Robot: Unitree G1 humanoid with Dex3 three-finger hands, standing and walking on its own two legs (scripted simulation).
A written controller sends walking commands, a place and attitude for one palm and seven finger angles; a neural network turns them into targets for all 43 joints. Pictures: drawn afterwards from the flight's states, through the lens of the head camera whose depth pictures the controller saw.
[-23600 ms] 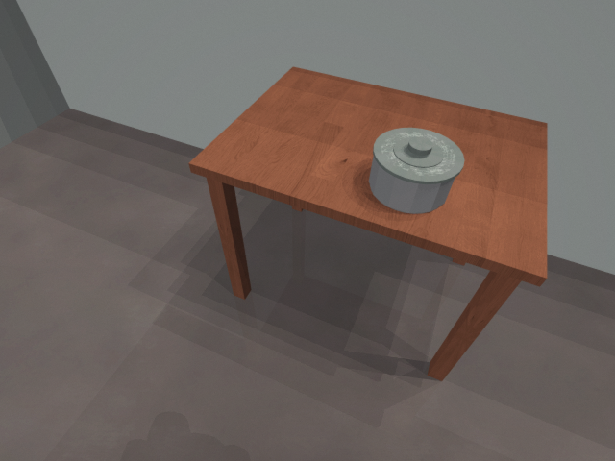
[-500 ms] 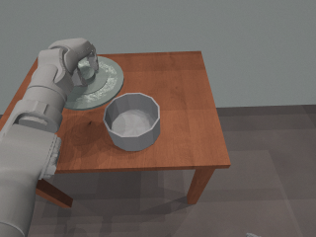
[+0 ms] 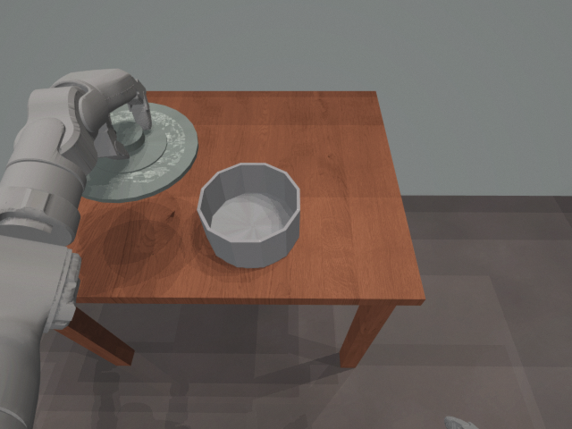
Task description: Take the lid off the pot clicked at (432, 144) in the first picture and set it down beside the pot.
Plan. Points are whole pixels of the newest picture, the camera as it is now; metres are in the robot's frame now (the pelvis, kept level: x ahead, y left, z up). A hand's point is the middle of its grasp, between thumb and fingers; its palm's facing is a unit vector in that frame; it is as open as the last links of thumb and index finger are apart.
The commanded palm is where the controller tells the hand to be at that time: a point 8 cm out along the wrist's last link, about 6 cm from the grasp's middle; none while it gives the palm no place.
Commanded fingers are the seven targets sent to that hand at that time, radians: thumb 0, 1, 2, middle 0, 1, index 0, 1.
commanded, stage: move the lid sideways beside the pot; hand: left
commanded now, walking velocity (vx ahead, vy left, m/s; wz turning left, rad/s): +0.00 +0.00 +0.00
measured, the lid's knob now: (125, 136) +0.50 +0.22 +0.13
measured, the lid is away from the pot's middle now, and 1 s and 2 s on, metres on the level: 0.17 0.23 0.23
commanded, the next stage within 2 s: lower the lid onto the table in 0.68 s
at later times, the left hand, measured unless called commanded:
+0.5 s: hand (67, 133) +0.47 +0.28 +0.16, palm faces -0.36 -0.06 -0.93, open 8.4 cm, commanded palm +0.49 +0.29 +0.23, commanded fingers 0.00 0.54 1.00 -0.88 -1.11 -0.80 -1.07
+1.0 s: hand (73, 134) +0.49 +0.29 +0.15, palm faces -0.38 -0.06 -0.92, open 8.4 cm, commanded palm +0.50 +0.29 +0.21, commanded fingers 0.00 0.54 1.00 -0.88 -1.11 -0.80 -1.07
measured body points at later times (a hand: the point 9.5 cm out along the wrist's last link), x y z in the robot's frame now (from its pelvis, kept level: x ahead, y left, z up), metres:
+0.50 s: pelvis +0.00 +0.00 +0.00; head +0.06 +0.00 +0.45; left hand +0.49 +0.28 +0.22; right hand +0.04 -0.27 -0.13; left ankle -0.04 +0.08 -0.74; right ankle +0.01 -0.14 -0.74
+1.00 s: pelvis +0.01 +0.01 +0.00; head +0.09 +0.01 +0.44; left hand +0.51 +0.29 +0.20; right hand +0.05 -0.27 -0.13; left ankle -0.04 +0.08 -0.74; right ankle +0.01 -0.14 -0.74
